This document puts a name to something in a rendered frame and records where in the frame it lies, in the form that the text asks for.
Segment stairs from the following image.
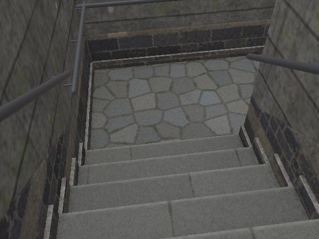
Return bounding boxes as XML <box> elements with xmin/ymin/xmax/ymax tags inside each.
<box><xmin>56</xmin><ymin>133</ymin><xmax>319</xmax><ymax>239</ymax></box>

